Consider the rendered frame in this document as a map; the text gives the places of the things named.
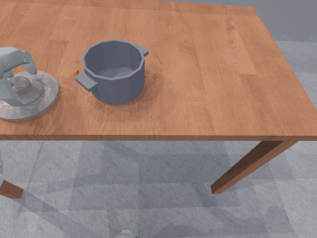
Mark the left robot hand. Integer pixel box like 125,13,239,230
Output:
0,47,38,106

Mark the knob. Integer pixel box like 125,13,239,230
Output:
9,76,33,96

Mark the left robot shin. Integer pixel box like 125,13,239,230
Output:
121,230,133,235

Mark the lid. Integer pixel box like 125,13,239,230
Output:
0,70,59,121

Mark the pot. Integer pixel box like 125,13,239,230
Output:
75,39,149,105

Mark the table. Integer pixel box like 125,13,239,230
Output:
0,0,317,199

